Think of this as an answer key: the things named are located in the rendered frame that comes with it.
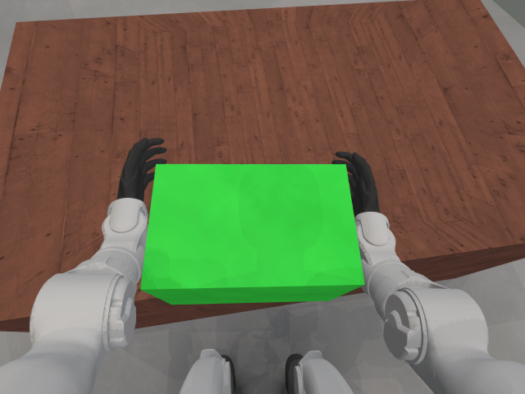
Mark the right robot shin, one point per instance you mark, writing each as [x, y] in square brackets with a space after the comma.
[314, 354]

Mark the robot left upper arm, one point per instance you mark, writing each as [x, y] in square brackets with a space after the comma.
[79, 320]

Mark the left robot hand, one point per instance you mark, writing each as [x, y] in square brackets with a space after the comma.
[134, 179]

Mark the robot shin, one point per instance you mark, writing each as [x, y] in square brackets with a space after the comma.
[314, 354]
[209, 353]

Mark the right robot hand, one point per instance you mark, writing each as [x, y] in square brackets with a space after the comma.
[362, 184]

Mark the pedestal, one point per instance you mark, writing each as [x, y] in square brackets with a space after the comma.
[429, 92]

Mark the left robot forearm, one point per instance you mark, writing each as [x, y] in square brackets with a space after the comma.
[122, 251]

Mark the left robot shin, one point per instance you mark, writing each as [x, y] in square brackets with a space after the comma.
[209, 353]

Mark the right robot forearm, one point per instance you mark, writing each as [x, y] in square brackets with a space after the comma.
[382, 270]

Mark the robot right upper arm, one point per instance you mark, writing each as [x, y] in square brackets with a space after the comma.
[442, 335]

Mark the carton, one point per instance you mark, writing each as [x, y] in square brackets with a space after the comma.
[251, 233]

